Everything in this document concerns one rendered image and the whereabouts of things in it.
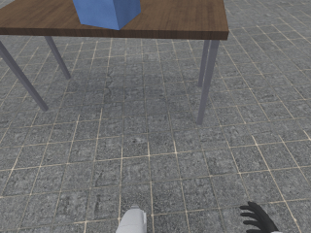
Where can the robot left shin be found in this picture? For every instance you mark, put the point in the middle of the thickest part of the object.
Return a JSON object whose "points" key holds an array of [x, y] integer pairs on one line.
{"points": [[134, 207]]}

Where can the robot right hand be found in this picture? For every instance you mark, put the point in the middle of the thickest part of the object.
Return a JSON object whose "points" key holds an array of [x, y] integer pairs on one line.
{"points": [[263, 221]]}

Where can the left robot thigh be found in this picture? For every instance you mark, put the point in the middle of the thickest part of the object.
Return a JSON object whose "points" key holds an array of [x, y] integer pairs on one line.
{"points": [[133, 221]]}

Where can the carton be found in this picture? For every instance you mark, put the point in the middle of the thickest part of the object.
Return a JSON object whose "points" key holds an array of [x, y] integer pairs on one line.
{"points": [[111, 14]]}

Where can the table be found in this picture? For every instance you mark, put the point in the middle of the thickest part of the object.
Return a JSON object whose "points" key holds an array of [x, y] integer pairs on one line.
{"points": [[159, 19]]}

